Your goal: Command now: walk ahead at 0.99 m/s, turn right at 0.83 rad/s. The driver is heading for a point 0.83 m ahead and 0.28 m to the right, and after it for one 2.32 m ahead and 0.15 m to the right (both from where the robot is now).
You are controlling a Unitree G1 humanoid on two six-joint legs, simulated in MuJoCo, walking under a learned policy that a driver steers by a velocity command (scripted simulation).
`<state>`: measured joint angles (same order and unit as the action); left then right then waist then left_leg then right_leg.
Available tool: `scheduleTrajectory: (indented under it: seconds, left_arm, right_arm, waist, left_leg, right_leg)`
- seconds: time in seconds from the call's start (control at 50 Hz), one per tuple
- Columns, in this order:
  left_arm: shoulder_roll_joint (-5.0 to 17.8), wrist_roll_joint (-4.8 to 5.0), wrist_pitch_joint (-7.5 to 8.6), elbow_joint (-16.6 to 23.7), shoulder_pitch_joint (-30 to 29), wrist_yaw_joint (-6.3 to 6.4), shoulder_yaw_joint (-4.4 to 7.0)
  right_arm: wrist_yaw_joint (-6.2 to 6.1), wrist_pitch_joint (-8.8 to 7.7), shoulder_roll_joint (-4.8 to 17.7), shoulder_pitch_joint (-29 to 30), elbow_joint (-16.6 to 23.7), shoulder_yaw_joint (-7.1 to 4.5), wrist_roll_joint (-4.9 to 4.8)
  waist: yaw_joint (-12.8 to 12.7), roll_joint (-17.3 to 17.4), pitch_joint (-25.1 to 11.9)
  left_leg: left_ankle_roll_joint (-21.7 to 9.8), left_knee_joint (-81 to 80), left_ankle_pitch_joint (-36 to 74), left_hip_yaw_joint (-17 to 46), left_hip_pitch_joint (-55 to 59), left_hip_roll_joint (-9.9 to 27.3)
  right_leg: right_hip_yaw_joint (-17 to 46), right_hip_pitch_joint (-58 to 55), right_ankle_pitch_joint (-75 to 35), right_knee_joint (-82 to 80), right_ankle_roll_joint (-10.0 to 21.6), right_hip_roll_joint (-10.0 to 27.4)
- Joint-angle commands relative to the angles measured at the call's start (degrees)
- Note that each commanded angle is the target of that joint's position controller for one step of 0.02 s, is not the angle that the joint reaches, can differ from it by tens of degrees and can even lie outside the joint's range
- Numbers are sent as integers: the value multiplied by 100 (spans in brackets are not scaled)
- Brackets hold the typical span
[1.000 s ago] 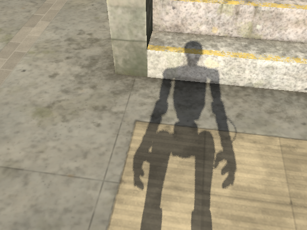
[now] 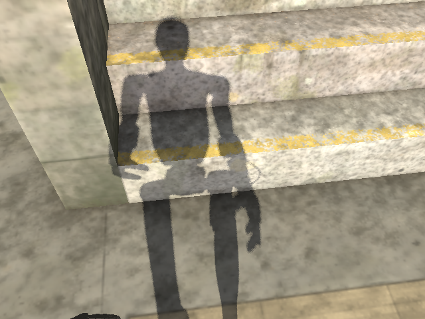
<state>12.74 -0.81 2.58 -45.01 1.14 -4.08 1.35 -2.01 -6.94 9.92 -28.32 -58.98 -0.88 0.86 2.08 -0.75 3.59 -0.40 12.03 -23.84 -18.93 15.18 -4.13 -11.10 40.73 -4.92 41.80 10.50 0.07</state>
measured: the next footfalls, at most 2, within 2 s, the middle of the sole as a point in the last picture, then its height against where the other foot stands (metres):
right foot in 0.06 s outside the picture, level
left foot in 0.46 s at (197, 251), level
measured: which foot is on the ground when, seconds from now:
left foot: down 0.00-0.02, up 0.04-0.44, down 0.46-0.90, up 0.92-1.00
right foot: up 0.00-0.04, down 0.06-0.48, up 0.50-0.90, down 0.92-1.00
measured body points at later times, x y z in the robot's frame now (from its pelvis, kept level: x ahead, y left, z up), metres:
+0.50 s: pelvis +0.46 -0.01 +0.00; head +0.50 -0.03 +0.45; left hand +0.58 +0.28 -0.11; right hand +0.60 -0.31 -0.07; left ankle +0.64 +0.07 -0.72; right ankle +0.22 -0.01 -0.67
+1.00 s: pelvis +0.75 -0.22 +0.00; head +0.78 -0.25 +0.45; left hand +1.06 -0.20 -0.10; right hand +0.60 -0.44 -0.12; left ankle +0.75 +0.00 -0.49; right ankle +0.77 -0.31 -0.72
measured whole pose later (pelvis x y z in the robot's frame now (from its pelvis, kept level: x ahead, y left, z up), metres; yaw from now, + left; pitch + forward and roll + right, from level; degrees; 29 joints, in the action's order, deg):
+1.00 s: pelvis +0.75 -0.22 +0.00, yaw -49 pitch +1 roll +1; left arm 15.4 -4.0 2.0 -41.0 5.0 -1.4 1.3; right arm -1.6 -4.2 12.9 -17.7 -43.3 -1.3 -1.2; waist 3.4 -1.2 4.3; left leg -1.7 100.1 -21.5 1.6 -25.8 1.4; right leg -4.0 25.4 10.9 34.8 7.8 -5.2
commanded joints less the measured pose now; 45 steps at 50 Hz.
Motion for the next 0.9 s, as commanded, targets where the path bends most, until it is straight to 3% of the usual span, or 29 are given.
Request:
scheduleTrajectory:
  seconds: [0.02,0.04,0.06,0.08,0.1,0.12,0.14,0.16,0.18,0.22,0.28,0.34,0.38,0.42,0.44,0.46,0.48,0.5,0.52,0.56,0.6,0.66,0.7,0.74,0.76,0.8,0.86,0.88,0.9]
  left_arm:
    - [887,-12,-55,-211,1988,44,289]
    - [1190,-7,-75,-582,3258,135,465]
    - [1265,91,-80,-700,3288,267,590]
    - [1740,-78,-251,-405,2696,-97,617]
    - [1656,-38,-155,-478,2412,140,598]
    - [1289,-130,-114,-313,2292,250,550]
    - [1063,-156,-59,-407,2168,269,518]
    - [1041,-119,46,-372,1940,289,486]
    - [1140,-57,174,-273,1771,377,485]
    - [1070,-7,348,-240,1616,326,396]
    - [1220,71,319,-323,1995,318,462]
    - [1426,92,368,-392,2349,270,569]
    - [1400,162,398,-393,2395,201,596]
    - [1583,101,371,-318,2177,239,634]
    - [1762,93,369,-245,1868,235,666]
    - [1552,47,421,-66,1587,220,599]
    - [704,129,502,187,1441,259,353]
    - [495,421,472,521,2047,323,191]
    - [871,300,332,292,1719,426,173]
    - [986,24,178,344,1092,307,198]
    - [743,-197,6,539,984,142,169]
    - [486,-209,-102,974,411,60,5]
    - [390,-178,-125,1351,-216,-65,-122]
    - [616,-152,-129,1382,-410,-100,-79]
    - [493,-87,-183,1374,-455,-70,-113]
    - [481,-136,-202,1427,-653,-40,-135]
    - [850,-233,-114,941,650,62,44]
    - [1045,-249,-83,699,1464,146,177]
    - [1142,-172,15,336,2283,198,311]
  right_arm:
    - [-240,95,1603,653,595,-339,51]
    - [-195,184,1699,1139,786,-401,125]
    - [-52,229,1502,1431,869,-419,126]
    - [-238,271,1056,2107,1263,-345,-104]
    - [-19,13,722,1415,2038,-159,75]
    - [76,-191,823,1566,1947,-114,154]
    - [156,-212,911,1653,1930,-142,127]
    - [169,-115,901,1737,1884,-123,260]
    - [206,34,851,1659,1926,-79,379]
    - [289,240,808,1968,2112,-28,394]
    - [361,250,700,3052,2575,76,251]
    - [320,213,721,3354,2670,106,103]
    - [247,181,898,3386,2769,38,66]
    - [125,128,1256,2743,2617,-75,100]
    - [54,81,1482,1787,2381,-180,110]
    - [-58,49,1798,628,2114,-305,199]
    - [-143,31,2279,-387,1981,-487,429]
    - [-12,17,2490,290,1959,-570,494]
    - [68,75,1714,1036,2122,-485,398]
    - [72,117,1074,1234,1928,-298,270]
    - [49,-15,1021,1044,1597,-248,270]
    - [254,-121,901,897,1304,-196,85]
    - [251,-121,1163,768,1157,-227,108]
    - [247,-156,1352,875,1237,-284,103]
    - [250,-141,1509,1036,1298,-355,-21]
    - [197,-123,1683,674,1279,-383,-67]
    - [111,-11,1870,798,1445,-371,35]
    - [151,58,1902,1188,1642,-391,-47]
    - [180,176,1762,1684,1829,-410,-211]
  waist:
    - [-1499,873,-765]
    - [-2089,741,-1191]
    - [-2016,-79,-925]
    - [-1756,-2281,-241]
    - [-714,-1006,-1540]
    - [-728,402,-1131]
    - [-408,874,-441]
    - [-138,1122,-95]
    - [68,937,68]
    - [141,855,214]
    - [-273,450,365]
    - [-656,-290,131]
    - [-708,-260,-111]
    - [-306,-309,-610]
    - [285,-328,-1136]
    - [831,-329,-1813]
    - [1083,800,-2421]
    - [221,2773,-2866]
    - [186,1379,-1872]
    - [120,143,-1035]
    - [-79,434,-695]
    - [-253,564,-518]
    - [-199,559,-123]
    - [-218,436,-10]
    - [-312,545,33]
    - [-269,496,-171]
    - [-1009,927,-797]
    - [-1405,925,-1079]
    - [-1888,823,-1247]
  left_leg:
    - [184,2689,9497,270,-1265,1809]
    - [51,4543,8698,457,-1949,1810]
    - [-109,6913,3845,467,-3026,904]
    - [107,8999,-635,885,-5190,146]
    - [152,9107,-618,2217,-6694,175]
    - [-18,8110,-6,2524,-6790,550]
    - [-41,7603,413,2451,-6586,703]
    - [60,7168,509,2456,-6286,858]
    - [177,6696,574,2448,-5896,1016]
    - [413,5452,791,2210,-5066,1160]
    - [445,3520,1950,1789,-4482,935]
    - [272,2318,2853,1736,-4242,672]
    - [171,1680,2936,1844,-3690,472]
    - [31,1527,2122,1870,-2814,275]
    - [-66,1493,1935,1891,-1835,379]
    - [-180,1749,1408,2278,-563,898]
    - [-351,1475,-572,3860,764,2327]
    - [-870,307,-1334,6972,1061,3368]
    - [-794,72,-2454,6313,243,2997]
    - [-590,56,-109,4272,-990,2446]
    - [-526,140,2258,3055,-1698,2231]
    - [-375,215,4395,1893,-1902,2254]
    - [-428,-295,4175,1410,-2024,2162]
    - [-277,-449,4355,860,-2106,1791]
    - [29,1,5316,605,-2084,1731]
    - [312,475,6886,396,-1758,1727]
    - [-44,1828,8638,633,-1624,2126]
    - [-248,2855,8631,795,-1817,2134]
    - [-277,4685,7026,638,-2708,1470]
  right_leg:
    - [-151,-2947,656,-70,330,-644]
    - [361,-4180,1167,-394,614,-529]
    - [919,-4705,1613,-1007,808,-256]
    - [1173,-4918,-1640,-763,1515,163]
    - [4716,-6360,1271,-1419,2162,1199]
    - [5558,-5576,3098,-2724,1767,1541]
    - [5391,-4602,3540,-3153,1456,1487]
    - [5038,-3827,3069,-3238,1251,1272]
    - [4547,-3190,2636,-3277,1170,973]
    - [3791,-2079,2005,-3390,1022,463]
    - [3019,-1819,394,-3259,657,-131]
    - [3090,-2579,-745,-3019,423,-72]
    - [3203,-2985,-1072,-2553,177,-22]
    - [3285,-3439,-2489,-1568,-49,65]
    - [3191,-3261,-2681,-439,-172,-51]
    - [3070,-2591,-2158,987,-227,-222]
    - [2522,-1181,1216,2845,-236,-654]
    - [1978,169,3129,3813,-281,-809]
    - [1846,579,2577,3903,-219,-161]
    - [1633,182,2065,3307,-332,187]
    - [1683,-126,2040,3268,-423,437]
    - [1440,244,1674,2894,-414,624]
    - [1237,287,1171,2065,-423,662]
    - [857,-153,704,1195,-408,432]
    - [612,-255,702,786,-439,204]
    - [164,-697,643,233,-351,-107]
    - [906,-2471,1047,-374,82,-312]
    - [1033,-3251,858,-959,227,-339]
    - [949,-4519,51,-1855,196,-274]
